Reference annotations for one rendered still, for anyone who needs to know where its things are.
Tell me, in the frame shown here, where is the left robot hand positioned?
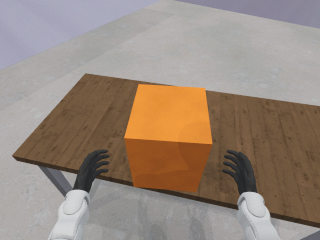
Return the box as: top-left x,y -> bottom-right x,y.
73,149 -> 110,193

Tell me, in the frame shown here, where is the carton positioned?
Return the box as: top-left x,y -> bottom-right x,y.
124,84 -> 213,192

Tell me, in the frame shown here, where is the robot right forearm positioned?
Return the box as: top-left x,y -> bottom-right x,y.
236,192 -> 281,240

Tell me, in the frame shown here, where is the robot left forearm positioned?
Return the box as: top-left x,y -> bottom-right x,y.
47,189 -> 91,240

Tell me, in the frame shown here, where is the right robot hand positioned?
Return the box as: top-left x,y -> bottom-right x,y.
222,150 -> 257,195

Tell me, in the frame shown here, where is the table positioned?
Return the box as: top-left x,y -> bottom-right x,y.
12,73 -> 320,240

